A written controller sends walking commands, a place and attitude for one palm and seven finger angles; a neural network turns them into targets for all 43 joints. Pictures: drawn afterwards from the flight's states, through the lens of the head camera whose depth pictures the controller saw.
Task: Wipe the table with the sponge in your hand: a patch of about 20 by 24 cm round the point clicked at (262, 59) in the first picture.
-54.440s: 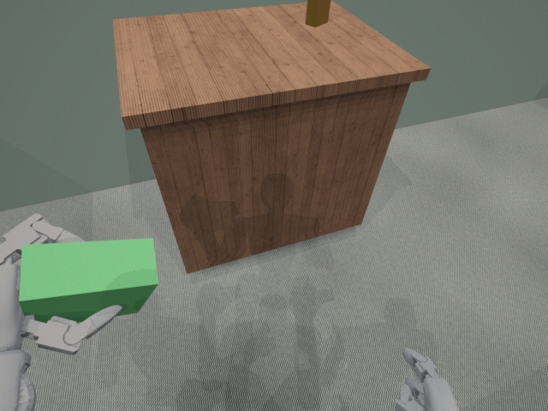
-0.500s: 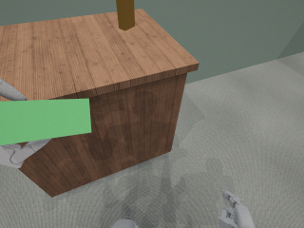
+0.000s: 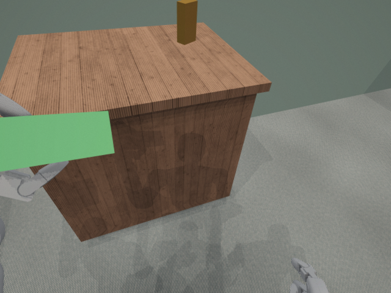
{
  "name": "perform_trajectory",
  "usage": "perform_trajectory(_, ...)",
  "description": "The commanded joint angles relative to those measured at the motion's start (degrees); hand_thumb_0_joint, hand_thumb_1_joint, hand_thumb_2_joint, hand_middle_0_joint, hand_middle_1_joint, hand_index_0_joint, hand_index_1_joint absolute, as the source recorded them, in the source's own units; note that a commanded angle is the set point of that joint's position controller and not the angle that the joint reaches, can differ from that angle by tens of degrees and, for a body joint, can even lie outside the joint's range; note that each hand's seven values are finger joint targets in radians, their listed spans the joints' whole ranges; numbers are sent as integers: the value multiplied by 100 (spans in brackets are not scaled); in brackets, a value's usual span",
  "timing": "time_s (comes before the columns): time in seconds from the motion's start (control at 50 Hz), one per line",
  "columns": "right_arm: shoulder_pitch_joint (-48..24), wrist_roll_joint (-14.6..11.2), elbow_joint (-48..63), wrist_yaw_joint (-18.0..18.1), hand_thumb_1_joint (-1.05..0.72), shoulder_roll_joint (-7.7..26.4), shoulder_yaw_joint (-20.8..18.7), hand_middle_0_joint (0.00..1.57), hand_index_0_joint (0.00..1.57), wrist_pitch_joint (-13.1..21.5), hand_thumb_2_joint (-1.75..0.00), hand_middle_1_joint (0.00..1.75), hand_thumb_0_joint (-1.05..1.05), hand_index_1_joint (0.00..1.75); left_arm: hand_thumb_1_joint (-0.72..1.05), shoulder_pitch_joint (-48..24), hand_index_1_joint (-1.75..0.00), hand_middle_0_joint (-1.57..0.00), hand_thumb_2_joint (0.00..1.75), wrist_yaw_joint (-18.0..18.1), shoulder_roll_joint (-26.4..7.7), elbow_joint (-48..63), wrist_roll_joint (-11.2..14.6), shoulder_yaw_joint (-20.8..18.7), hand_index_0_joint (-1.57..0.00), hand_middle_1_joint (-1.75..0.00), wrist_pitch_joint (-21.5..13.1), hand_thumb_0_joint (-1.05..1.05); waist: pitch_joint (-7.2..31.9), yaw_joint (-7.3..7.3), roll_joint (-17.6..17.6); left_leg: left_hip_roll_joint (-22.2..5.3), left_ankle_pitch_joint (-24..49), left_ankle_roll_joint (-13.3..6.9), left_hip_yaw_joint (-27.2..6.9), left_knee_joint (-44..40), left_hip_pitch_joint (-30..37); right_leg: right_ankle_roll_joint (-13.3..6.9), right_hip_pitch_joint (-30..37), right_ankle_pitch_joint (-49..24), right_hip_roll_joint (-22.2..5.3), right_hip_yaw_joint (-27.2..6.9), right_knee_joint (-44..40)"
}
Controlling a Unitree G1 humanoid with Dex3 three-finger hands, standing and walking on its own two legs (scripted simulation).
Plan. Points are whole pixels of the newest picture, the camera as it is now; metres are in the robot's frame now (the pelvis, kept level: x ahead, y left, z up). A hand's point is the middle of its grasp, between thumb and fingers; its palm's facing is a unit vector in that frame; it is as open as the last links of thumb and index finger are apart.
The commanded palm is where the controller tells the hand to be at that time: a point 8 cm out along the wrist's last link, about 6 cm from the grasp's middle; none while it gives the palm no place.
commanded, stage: stop stepping back and stand still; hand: left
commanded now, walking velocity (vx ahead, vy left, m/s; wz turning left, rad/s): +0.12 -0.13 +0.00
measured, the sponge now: (69, 137) +0.25 +0.20 +0.26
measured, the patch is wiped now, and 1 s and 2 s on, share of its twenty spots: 1.00 1.00 1.00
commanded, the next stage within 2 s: stand and wait in 0.06 s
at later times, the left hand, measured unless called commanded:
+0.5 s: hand (50, 110) +0.28 +0.23 +0.28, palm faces +0.49 -0.78 -0.40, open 9.6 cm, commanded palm +0.21 +0.27 +0.30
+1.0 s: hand (33, 126) +0.25 +0.24 +0.27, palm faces +0.48 -0.79 -0.38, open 9.6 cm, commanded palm +0.19 +0.28 +0.30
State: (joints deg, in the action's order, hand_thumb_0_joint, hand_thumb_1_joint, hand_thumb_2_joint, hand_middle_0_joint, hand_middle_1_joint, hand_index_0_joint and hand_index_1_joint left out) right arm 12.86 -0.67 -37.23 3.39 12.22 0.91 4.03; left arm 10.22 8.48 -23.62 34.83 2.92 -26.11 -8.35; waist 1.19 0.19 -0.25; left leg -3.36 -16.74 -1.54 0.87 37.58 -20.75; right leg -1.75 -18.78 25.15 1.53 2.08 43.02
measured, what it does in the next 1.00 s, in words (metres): stands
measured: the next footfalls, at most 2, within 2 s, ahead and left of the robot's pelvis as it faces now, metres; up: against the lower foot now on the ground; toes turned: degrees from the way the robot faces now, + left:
none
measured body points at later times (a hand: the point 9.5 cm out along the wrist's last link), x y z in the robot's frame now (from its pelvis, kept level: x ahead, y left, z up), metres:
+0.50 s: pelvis +0.04 -0.01 +0.01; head +0.06 -0.01 +0.46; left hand +0.25 +0.27 +0.30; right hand +0.21 -0.25 -0.07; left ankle +0.05 +0.13 -0.72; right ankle +0.02 -0.10 -0.72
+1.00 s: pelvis +0.02 +0.01 +0.02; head +0.03 +0.00 +0.47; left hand +0.22 +0.28 +0.29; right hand +0.19 -0.22 -0.07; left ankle +0.05 +0.13 -0.72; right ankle +0.02 -0.10 -0.72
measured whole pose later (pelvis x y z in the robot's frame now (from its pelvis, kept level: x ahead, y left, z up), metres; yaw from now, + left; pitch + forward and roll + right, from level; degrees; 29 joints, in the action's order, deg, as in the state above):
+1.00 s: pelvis +0.02 +0.01 +0.02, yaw -1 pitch +0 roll -2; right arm 10.4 -0.9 -35.6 2.3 11.9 1.2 3.6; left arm 17.5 8.2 -23.9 35.0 3.4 -26.9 -8.3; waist -0.6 0.1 -2.8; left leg -2.8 -13.0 0.5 0.6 28.8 -15.5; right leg -1.3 -10.1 13.3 2.4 2.4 23.7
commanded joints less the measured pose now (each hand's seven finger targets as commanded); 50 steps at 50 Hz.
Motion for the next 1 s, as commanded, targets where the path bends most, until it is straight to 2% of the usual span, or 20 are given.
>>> perform_trajectory(0.0, -741, -44, 967, -48, -90, 555, -212, 20, 20, 524, -90, 30, 0, 30, 10, -1339, -160, -120, 130, 109, -1374, 1016, 67, -603, -120, -160, -227, 0, 231, 38, -1235, -1439, -2648, -709, -2266, -2897, 133, 92, -616, 244, -124, -211, 1175)
perform_trajectory(0.06, -857, -39, 989, -110, -90, 502, -113, 20, 20, 571, -90, 30, 0, 30, 10, -770, -160, -120, 130, 75, -1187, 998, 82, -505, -120, -160, -123, 0, 227, -7, -1451, -1075, -2257, -319, -1258, -2609, -156, 63, 511, 215, 23, 235, -502)
perform_trajectory(0.08, -891, -31, 1077, -107, -90, 562, -137, 20, 20, 529, -90, 30, 0, 30, 10, -557, -160, -120, 130, 59, -1177, 977, 93, -523, -120, -160, -100, 0, 280, -60, -1246, -921, -2290, -203, -1002, -2255, -467, 40, 1145, -105, 99, 313, -1160)
perform_trajectory(0.1, -873, -9, 1133, -110, -90, 601, -168, 20, 20, 459, -90, 30, 0, 30, 10, -419, -160, -120, 130, 27, -1183, 998, 80, -517, -120, -160, -94, 0, 303, -84, -678, -594, -2091, -86, -629, -1576, -794, -28, 1651, -360, 90, 163, -1847)
perform_trajectory(0.12, -884, 2, 1156, -118, -90, 561, -207, 20, 20, 393, -90, 30, 0, 30, 10, -332, -160, -120, 130, -3, -1294, 1001, 63, -588, -120, -160, -111, 0, 242, -76, 413, -198, -1554, 18, -125, -89, -1209, -351, 1702, -260, -480, -841, -2479)
perform_trajectory(0.14, -823, -1, 1146, -162, -90, 514, -206, 20, 20, 356, -90, 30, 0, 30, 10, -281, -160, -120, 130, -32, -1431, 1000, 70, -698, -120, -160, -138, 0, 266, -7, 1072, 107, -796, 152, 21, 1278, -1328, -786, 1416, -253, -1592, -2601, -3271)
perform_trajectory(0.16, -831, -19, 996, -184, -90, 495, -156, 20, 20, 408, -90, 30, 0, 30, 10, -790, -160, -120, 130, -4, -1546, 1349, 110, -793, -120, -160, -256, 0, 410, 70, 802, 22, -632, 193, -97, 1772, -1247, -911, 1332, -1198, -1905, -2794, -3158)
perform_trajectory(0.2, -613, -71, 870, -164, -90, 546, -256, 20, 20, 415, -90, 30, 0, 30, 10, -502, -160, -120, 130, 29, -1452, 1176, 165, -913, -120, -160, -291, 0, 483, 124, 521, -132, -582, 151, -291, 1213, -620, -862, 1057, -2103, -1780, -2058, -2687)
perform_trajectory(0.24, -762, -54, 883, -89, -90, 493, -201, 20, 20, 382, -90, 30, 0, 30, 10, -507, -160, -120, 130, 77, -1366, 1286, 161, -872, -120, -160, -333, 0, 564, 151, 248, -158, 23, 79, -177, -325, 252, -606, 1043, -2932, -1517, -1381, -2043)
perform_trajectory(0.26, -764, -43, 877, -48, -90, 534, -189, 20, 20, 384, -90, 30, 0, 30, 10, -412, -160, -120, 130, 112, -1356, 1322, 172, -876, -120, -160, -366, 0, 689, 149, -132, -127, 749, 43, -203, -974, 761, -341, 1058, -2803, -1158, -1006, -1730)
perform_trajectory(0.3, -922, -78, 988, -10, -90, 716, -305, 20, 20, 352, -90, 30, 0, 30, 10, -370, -160, -120, 130, 132, -1311, 1418, 179, -851, -120, -160, -386, 0, 764, -10, -751, -674, 1528, -177, -885, -1222, 1326, 64, 664, -2076, -468, -558, -1530)
perform_trajectory(0.32, -902, -137, 1027, -23, -90, 781, -339, 20, 20, 327, -90, 30, 0, 30, 10, -444, -160, -120, 130, 122, -1359, 1392, 176, -878, -120, -160, -372, 0, 705, -26, -570, -746, 1591, -201, -1031, -1144, 1173, 141, 713, -1868, -324, -481, -1609)
perform_trajectory(0.36, -848, -126, 1039, -39, -90, 654, -270, 20, 20, 347, -90, 30, 0, 30, 10, -236, -160, -120, 130, 85, -1363, 1148, 108, -906, -120, -160, -307, 0, 698, 41, -570, -570, 2421, -170, -742, -912, 1109, 133, 929, -2701, -343, -408, -1614)
perform_trajectory(0.42, -819, -126, 1060, -99, -90, 682, -328, 20, 20, 302, -90, 30, 0, 30, 10, -31, -160, -120, 130, 62, -1415, 1209, 108, -982, -120, -160, -351, 0, 949, 65, -254, -438, 2704, -36, -499, -681, 1029, 78, 1425, -3591, -532, -569, -1738)
perform_trajectory(0.44, -853, -125, 1104, -110, -90, 685, -332, 20, 20, 302, -90, 30, 0, 30, 10, 56, -160, -120, 130, 48, -1403, 1294, 108, -959, -120, -160, -361, 0, 984, 81, -381, -382, 2783, 1, -419, -653, 1019, 58, 1536, -3896, -614, -594, -1714)
perform_trajectory(0.5, -818, -118, 1160, -138, -90, 679, -339, 20, 20, 279, -90, 30, 0, 30, 10, 375, -160, -120, 130, 60, -1463, 1618, 133, -1037, -120, -160, -414, 0, 1119, 58, -478, -381, 2922, 19, -354, -710, 1084, 72, 1620, -4046, -615, -550, -1692)
perform_trajectory(0.66, -801, -111, 1127, -89, -90, 659, -319, 20, 20, 223, -90, 30, 0, 30, 10, 444, -160, -120, 130, 112, -1525, 1437, 178, -1177, -120, -160, -428, 0, 1034, 68, -460, -436, 2702, 39, -450, -890, 1159, 86, 1422, -3547, -531, -607, -1869)
perform_trajectory(0.74, -856, -104, 1115, -59, -90, 696, -312, 20, 20, 191, -90, 30, 0, 30, 10, 142, -160, -120, 130, 81, -1409, 1092, 170, -1001, -120, -160, -363, 0, 722, 67, -541, -393, 1831, 17, -505, -1089, 1034, 84, 1124, -2664, -499, -659, -2150)
perform_trajectory(0.82, -883, -89, 1102, -54, -90, 675, -277, 20, 20, 216, -90, 30, 0, 30, 10, -28, -160, -120, 130, 59, -1257, 1024, 155, -756, -120, -160, -337, 0, 521, 60, -255, -328, 869, -7, -538, -1244, 817, 69, 965, -2017, -509, -712, -2378)
perform_trajectory(0.98, -896, -38, 1064, -37, -90, 643, -246, 20, 20, 329, -90, 30, 0, 30, 10, -72, -160, -120, 130, 116, -1320, 1253, 110, -789, -120, -160, -424, 0, 552, 17, -453, -326, 546, -24, -593, -1469, 718, 55, 971, -1674, -490, -653, -2387)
